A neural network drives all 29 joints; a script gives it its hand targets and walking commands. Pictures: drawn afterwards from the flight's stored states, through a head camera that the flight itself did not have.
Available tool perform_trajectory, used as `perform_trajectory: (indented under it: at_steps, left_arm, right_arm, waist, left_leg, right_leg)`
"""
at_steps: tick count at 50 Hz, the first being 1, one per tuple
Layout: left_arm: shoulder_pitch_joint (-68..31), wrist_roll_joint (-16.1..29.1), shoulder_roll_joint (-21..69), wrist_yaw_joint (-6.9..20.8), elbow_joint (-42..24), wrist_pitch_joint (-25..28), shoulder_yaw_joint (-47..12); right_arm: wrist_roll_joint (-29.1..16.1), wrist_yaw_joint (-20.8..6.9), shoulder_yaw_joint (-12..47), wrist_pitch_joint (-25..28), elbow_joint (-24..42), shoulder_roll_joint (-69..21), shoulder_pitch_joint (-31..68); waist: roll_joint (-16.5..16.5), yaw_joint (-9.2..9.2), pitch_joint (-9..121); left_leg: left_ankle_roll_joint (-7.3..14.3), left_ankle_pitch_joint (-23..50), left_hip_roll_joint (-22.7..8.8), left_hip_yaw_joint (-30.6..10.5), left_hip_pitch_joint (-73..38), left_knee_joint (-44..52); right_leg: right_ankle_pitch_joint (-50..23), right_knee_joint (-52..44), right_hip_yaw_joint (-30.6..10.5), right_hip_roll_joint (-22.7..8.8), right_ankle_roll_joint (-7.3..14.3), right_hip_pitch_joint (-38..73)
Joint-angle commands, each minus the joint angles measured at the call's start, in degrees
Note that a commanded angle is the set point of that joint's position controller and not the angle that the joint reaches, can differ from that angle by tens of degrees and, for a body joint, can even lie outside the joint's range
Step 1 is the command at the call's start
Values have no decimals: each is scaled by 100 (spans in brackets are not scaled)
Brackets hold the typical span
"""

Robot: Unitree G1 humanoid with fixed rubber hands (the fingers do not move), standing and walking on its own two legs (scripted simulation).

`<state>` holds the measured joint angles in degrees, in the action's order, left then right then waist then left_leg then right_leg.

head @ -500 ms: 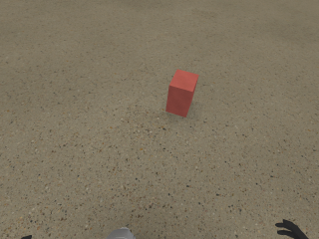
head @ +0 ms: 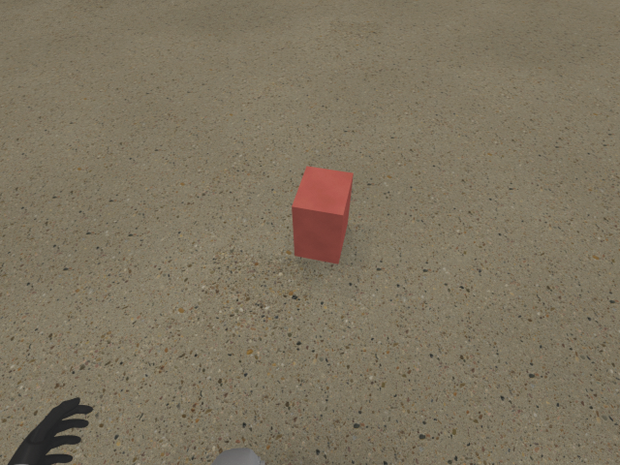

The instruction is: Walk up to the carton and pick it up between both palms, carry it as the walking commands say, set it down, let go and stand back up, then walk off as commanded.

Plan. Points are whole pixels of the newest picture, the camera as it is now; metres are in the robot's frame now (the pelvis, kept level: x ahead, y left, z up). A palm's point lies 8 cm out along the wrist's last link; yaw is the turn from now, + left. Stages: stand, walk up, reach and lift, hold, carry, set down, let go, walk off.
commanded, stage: walk up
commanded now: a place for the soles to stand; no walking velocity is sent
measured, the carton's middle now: (322, 216) +1.06 -0.03 -0.62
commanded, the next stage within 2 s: none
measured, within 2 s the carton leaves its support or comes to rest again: neither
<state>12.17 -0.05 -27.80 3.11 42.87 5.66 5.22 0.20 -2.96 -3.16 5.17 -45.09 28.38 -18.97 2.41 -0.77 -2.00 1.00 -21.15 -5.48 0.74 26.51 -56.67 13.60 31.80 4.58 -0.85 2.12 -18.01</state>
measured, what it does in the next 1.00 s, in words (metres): walks ahead: left foot, then right foot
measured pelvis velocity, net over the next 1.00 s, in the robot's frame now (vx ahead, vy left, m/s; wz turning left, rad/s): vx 0.37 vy -0.01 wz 0.01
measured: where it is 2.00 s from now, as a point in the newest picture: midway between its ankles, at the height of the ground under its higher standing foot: (317, 351)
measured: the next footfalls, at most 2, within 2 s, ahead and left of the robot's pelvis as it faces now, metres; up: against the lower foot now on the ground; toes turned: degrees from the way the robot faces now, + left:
left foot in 0.18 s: +0.22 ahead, +0.15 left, +0.00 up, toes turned +6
right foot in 0.48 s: +0.33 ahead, -0.14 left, +0.00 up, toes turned -5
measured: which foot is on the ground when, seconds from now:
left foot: up 0.00-0.16, down 0.18-0.50, up 0.52-0.78, down 0.80-1.00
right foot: down 0.00-0.20, up 0.22-0.46, down 0.48-0.82, up 0.84-1.00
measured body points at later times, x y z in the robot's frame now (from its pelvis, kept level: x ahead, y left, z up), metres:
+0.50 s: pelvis +0.20 -0.01 -0.01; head +0.21 -0.01 +0.44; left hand +0.34 +0.33 -0.09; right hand +0.25 -0.38 -0.09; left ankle +0.18 +0.14 -0.73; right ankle +0.29 -0.13 -0.73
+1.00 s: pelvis +0.37 -0.01 +0.00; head +0.39 +0.00 +0.44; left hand +0.46 +0.32 -0.10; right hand +0.47 -0.36 -0.07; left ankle +0.40 +0.12 -0.73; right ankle +0.42 -0.14 -0.70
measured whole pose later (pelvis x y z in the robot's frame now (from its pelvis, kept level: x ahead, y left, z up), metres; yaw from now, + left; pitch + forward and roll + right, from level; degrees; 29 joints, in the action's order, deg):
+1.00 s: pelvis +0.37 -0.01 +0.00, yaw +1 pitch -1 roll +1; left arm 17.1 -0.7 -27.1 2.9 45.0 4.3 3.3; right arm 0.5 -2.5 -4.6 5.5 -43.0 28.6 -17.4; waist -2.1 -1.1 -2.4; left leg 1.0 -16.1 -2.1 4.6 17.1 -34.2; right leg 22.6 50.4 1.7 -4.3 0.7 -27.5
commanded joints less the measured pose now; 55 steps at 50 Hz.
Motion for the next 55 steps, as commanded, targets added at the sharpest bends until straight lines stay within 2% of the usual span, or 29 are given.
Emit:
perform_trajectory:
  at_steps: [1, 6, 8, 9, 10, 11, 12, 14, 16, 21, 24, 25, 26, 27, 28, 29, 32, 37, 39, 40, 41, 42, 43, 44, 47, 51, 53, 54, 55]
  left_arm:
    - [437, -43, -1291, -22, -220, 56, 340]
    - [239, -52, -1345, 35, -371, 17, 290]
    - [221, -62, -1134, 29, -423, -12, 173]
    - [285, -73, -938, 11, -452, 0, 79]
    - [304, -32, -617, 5, -562, 15, -22]
    - [314, -7, -844, -55, -528, -23, 37]
    - [285, -10, -1202, -107, -385, -59, 99]
    - [524, -16, -1190, -83, -211, -50, 92]
    - [658, -69, -1038, 15, -61, -57, 101]
    - [355, -88, -823, 140, 26, -52, 172]
    - [780, -129, -972, 92, 226, -2, 329]
    - [1326, -135, -1176, 14, 325, 34, 422]
    - [1592, -150, -1790, -39, 207, 105, 544]
    - [1322, -59, -1860, -76, 52, 124, 497]
    - [1031, -7, -1695, -111, -6, 108, 466]
    - [835, 24, -1505, -151, -34, 100, 418]
    - [684, -39, -1275, -122, -80, 76, 338]
    - [546, -60, -1360, -49, -264, 27, 285]
    - [429, -56, -1219, -45, -340, -22, 198]
    - [455, -67, -1006, -54, -392, -22, 99]
    - [462, -62, -712, -77, -476, -6, -18]
    - [406, -27, -619, -102, -566, -40, -33]
    - [395, -43, -1113, -184, -394, -104, 60]
    - [462, -6, -1203, -178, -295, -97, 83]
    - [809, -73, -1058, -70, -43, -60, 93]
    - [613, -67, -826, 30, -15, -39, 144]
    - [844, -114, -829, 19, 124, 1, 235]
    - [1110, -138, -974, -15, 215, 23, 323]
    - [1602, -152, -1188, -84, 292, 58, 417]
  right_arm:
    - [69, -75, -287, 33, 263, 885, -127]
    - [16, -162, -331, 64, 315, 766, 324]
    - [45, -136, -418, 121, 169, 923, -29]
    - [61, -69, -495, 157, 32, 1117, -533]
    - [98, 16, -614, 205, 35, 1612, -1039]
    - [-9, 38, -669, 210, 156, 1885, -1045]
    - [-109, 65, -634, 182, 261, 1714, -613]
    - [-80, 92, -514, 118, 399, 1389, -138]
    - [13, 80, -505, 105, 434, 1361, -29]
    - [40, -8, -479, 93, 507, 1376, 247]
    - [50, -21, -356, 9, 502, 1092, 275]
    - [84, 7, -257, 7, 556, 836, 250]
    - [35, 7, -179, 25, 729, 583, 383]
    - [-27, 92, -227, -22, 599, 952, 392]
    - [-70, 109, -300, -13, 451, 1196, 297]
    - [-71, 110, -305, 14, 352, 1174, 96]
    - [39, 14, -295, 27, 148, 983, -195]
    - [13, -97, -293, 9, 299, 707, 302]
    - [29, -93, -354, 59, 184, 778, 40]
    - [39, -52, -431, 93, 74, 962, -307]
    - [95, 30, -543, 139, -18, 1290, -852]
    - [62, 75, -662, 164, 118, 1878, -1022]
    - [-86, 95, -651, 148, 247, 1730, -629]
    - [-105, 114, -566, 119, 305, 1529, -360]
    - [0, 108, -495, 65, 407, 1299, -10]
    - [61, 37, -484, 46, 501, 1308, 160]
    - [35, 2, -450, -35, 582, 1232, 356]
    - [59, 2, -367, -62, 601, 1011, 324]
    - [90, 22, -261, -70, 667, 725, 315]
  waist:
    - [-1194, 218, 146]
    - [-1179, 143, -9]
    - [-693, -137, 86]
    - [-137, -411, 342]
    - [1131, -708, 572]
    - [979, -668, 610]
    - [67, -469, 437]
    - [256, -147, 55]
    - [750, -121, 26]
    - [830, -40, 13]
    - [147, 305, 206]
    - [-638, 625, 326]
    - [-2060, 806, 308]
    - [-1193, 689, 187]
    - [-727, 525, -2]
    - [-709, 358, -79]
    - [-1191, 214, 45]
    - [-1288, 209, 84]
    - [-963, -46, 128]
    - [-520, -264, 295]
    - [496, -580, 583]
    - [1278, -655, 444]
    - [130, -507, 371]
    - [-21, -299, 137]
    - [682, -98, -74]
    - [868, -38, -4]
    - [612, 168, 91]
    - [201, 334, 180]
    - [-623, 629, 234]
  left_leg:
    - [-110, 110, -134, 38, 509, 852]
    - [-41, 957, 184, 523, -624, 2031]
    - [73, 962, 401, 606, -1813, 2446]
    - [214, 425, 306, 264, -2651, 2733]
    - [770, -1055, -1110, -1971, -3319, 3591]
    - [1566, -1499, -2025, -3778, -3264, 4312]
    - [1722, -1219, -1972, -3385, -2830, 4156]
    - [1429, -582, -1513, -2147, -2080, 4100]
    - [1258, 180, -1155, -1292, -1481, 3999]
    - [1104, -248, -872, -567, -668, 3859]
    - [802, -869, -562, -173, 205, 2713]
    - [629, -602, -279, 86, 785, 1443]
    - [258, -878, 513, 407, 1955, -489]
    - [202, -902, 347, -586, 2081, -1064]
    - [178, -452, 85, -740, 1976, -1049]
    - [135, -186, -113, -640, 1795, -760]
    - [-65, -111, -17, -120, 738, 409]
    - [-21, 529, 278, 412, -433, 1773]
    - [78, 849, 493, 597, -1532, 2370]
    - [189, 610, 537, 433, -2382, 2609]
    - [512, -468, -311, -943, -3196, 3145]
    - [1328, -1610, -1883, -3808, -3369, 4255]
    - [1732, -1452, -2019, -3726, -2806, 4170]
    - [1708, -851, -1788, -3127, -2420, 4032]
    - [1334, 444, -1120, -1467, -1458, 3796]
    - [1215, 226, -853, -810, -692, 3661]
    - [982, -497, -623, -516, -103, 3117]
    - [835, -934, -443, -360, 420, 2519]
    - [644, -1071, -133, -77, 1113, 1315]
  right_leg:
    - [-630, -1288, -1271, -1382, 1294, 648]
    - [762, -1275, -1048, -1299, 1051, -212]
    - [1140, -626, -838, -1076, 804, -848]
    - [644, 364, -587, -819, 628, -1187]
    - [680, 2346, 13, -201, 185, -2202]
    - [1699, 3308, -458, 73, -37, -2750]
    - [1376, 3555, -996, -253, -79, -2723]
    - [1058, 2918, -899, -589, -116, -2450]
    - [997, 2090, -564, -555, -180, -1759]
    - [140, 690, -47, -265, -141, -492]
    - [59, 107, 30, 17, -14, 1077]
    - [978, -313, -654, -291, 185, 1776]
    - [3024, -1812, -3853, -2072, 907, 1941]
    - [3001, -1958, -4367, -2483, 1334, 1670]
    - [2348, -1772, -3793, -2309, 1437, 1439]
    - [1510, -1595, -3084, -2083, 1352, 1240]
    - [-725, -1203, -1548, -1497, 1210, 717]
    - [-52, -1047, -1027, -1374, 1078, 68]
    - [739, -514, -771, -1186, 858, -638]
    - [707, 130, -599, -980, 684, -1082]
    - [518, 1762, -195, -605, 379, -1799]
    - [1780, 3140, -16, 92, 11, -3068]
    - [1540, 3547, -922, -284, -41, -2843]
    - [1296, 3405, -941, -442, -74, -2732]
    - [1062, 2111, -554, -577, -162, -1755]
    - [470, 964, -79, -290, -123, -603]
    - [35, 304, 182, -10, -78, 391]
    - [183, 229, 74, 65, -1, 1105]
    - [1143, -257, -727, -337, 210, 1746]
